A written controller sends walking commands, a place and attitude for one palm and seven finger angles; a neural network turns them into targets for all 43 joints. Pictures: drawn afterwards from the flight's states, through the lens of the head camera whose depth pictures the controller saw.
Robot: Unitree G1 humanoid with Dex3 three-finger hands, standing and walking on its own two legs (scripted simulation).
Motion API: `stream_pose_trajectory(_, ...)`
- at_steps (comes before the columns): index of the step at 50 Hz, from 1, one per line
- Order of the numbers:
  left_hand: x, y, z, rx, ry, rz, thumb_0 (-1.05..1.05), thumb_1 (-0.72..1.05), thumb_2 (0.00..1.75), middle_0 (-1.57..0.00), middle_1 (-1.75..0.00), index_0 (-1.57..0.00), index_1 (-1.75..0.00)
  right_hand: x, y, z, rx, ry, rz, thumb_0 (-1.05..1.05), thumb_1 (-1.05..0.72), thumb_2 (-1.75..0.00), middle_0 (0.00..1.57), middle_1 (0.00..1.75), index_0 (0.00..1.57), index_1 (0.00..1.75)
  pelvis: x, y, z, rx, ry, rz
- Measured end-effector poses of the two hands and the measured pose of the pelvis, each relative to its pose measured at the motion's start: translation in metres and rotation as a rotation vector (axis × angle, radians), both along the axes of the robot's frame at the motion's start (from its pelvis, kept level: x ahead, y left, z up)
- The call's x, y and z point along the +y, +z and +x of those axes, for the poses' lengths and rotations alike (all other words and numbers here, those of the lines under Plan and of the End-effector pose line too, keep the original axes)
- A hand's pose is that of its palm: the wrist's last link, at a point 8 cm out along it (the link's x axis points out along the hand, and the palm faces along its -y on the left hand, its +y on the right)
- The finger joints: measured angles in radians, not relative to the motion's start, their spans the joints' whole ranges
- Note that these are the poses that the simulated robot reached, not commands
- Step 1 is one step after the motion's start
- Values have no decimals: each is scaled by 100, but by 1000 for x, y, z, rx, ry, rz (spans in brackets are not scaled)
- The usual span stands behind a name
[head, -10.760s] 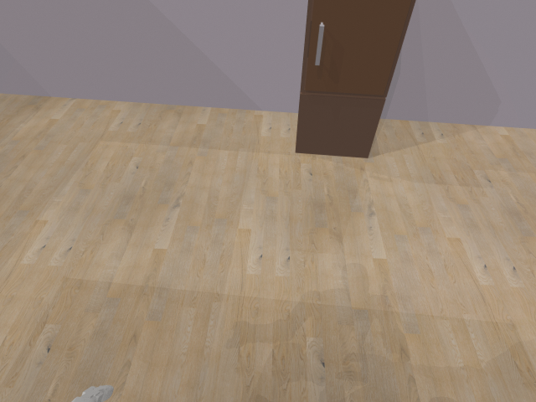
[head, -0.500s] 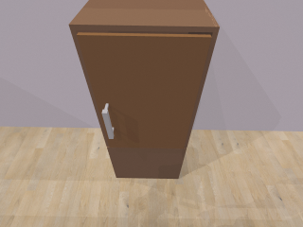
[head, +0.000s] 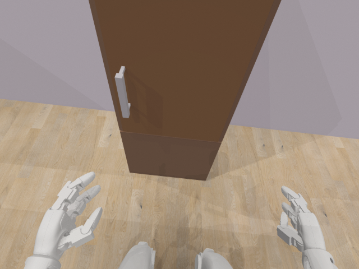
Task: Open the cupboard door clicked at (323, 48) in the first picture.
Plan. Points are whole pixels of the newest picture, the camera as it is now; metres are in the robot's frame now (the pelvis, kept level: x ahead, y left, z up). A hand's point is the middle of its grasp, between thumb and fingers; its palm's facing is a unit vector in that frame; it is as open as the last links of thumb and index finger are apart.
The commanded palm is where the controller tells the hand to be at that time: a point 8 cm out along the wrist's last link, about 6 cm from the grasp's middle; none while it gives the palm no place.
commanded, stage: raise the hand with hooked fingers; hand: left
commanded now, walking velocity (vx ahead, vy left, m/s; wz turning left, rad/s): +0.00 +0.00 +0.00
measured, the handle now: (124, 93) +0.59 +0.22 -0.01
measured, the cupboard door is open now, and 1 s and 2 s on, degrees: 0 0 0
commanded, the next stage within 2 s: move the hooked fingers beside the handle in 1.68 s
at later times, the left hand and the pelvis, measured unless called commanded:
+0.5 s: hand (69, 194) +0.25 +0.25 +0.03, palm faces +0.06 -1.00 -0.05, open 11.6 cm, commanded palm +0.22 +0.30 +0.02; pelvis +0.00 +0.01 -0.01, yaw -1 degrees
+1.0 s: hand (50, 189) +0.26 +0.30 +0.01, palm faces +0.00 -1.00 -0.03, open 13.9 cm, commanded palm +0.25 +0.35 +0.02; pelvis +0.00 +0.04 -0.02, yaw +0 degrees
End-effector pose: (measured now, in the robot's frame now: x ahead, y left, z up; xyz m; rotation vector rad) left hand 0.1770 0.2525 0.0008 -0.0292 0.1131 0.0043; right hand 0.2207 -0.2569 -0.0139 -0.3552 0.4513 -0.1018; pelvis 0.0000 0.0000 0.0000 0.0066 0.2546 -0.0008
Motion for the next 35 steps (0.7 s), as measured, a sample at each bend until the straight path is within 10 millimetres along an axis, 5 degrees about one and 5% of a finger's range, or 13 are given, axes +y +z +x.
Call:
stream_pose_trajectory(3,15,-13,-22,33,97,17,1,53,75,-23,-53,-23,-53,8,-14,14,-7,41,0,1,-90,-90,20,30,20,30,-6,-14,-3,15,18,-20)
stream_pose_trajectory(6,26,7,-24,-69,138,76,1,46,72,-23,-58,-23,-57,22,-35,16,27,71,18,1,-90,-90,20,30,20,30,-11,-23,-5,24,33,-43)
stream_pose_trajectory(10,22,33,3,-193,30,122,1,37,68,-23,-63,-23,-63,39,-65,0,108,81,71,1,-90,-90,20,30,20,30,-12,-27,-7,35,45,-67)
stream_pose_trajectory(15,18,19,48,-37,-111,58,1,25,63,-24,-71,-24,-71,43,-89,-40,229,-8,144,1,-90,-89,21,30,21,30,-9,-24,-8,56,29,-61)
stream_pose_trajectory(19,29,12,57,69,-58,17,1,16,59,-25,-77,-25,-77,32,-88,-71,297,-96,148,1,-90,-89,21,30,21,30,-3,-16,-3,67,8,-48)
stream_pose_trajectory(24,47,28,50,-20,50,73,0,5,54,-26,-84,-26,-84,16,-83,-93,345,-147,95,1,-90,-90,21,30,21,30,6,-11,1,73,-1,-45)
stream_pose_trajectory(35,60,6,55,-30,-47,55,0,-21,43,-28,-101,-28,-101,19,-70,-68,279,-121,10,1,-90,-90,20,30,20,30,23,-19,-2,87,7,-64)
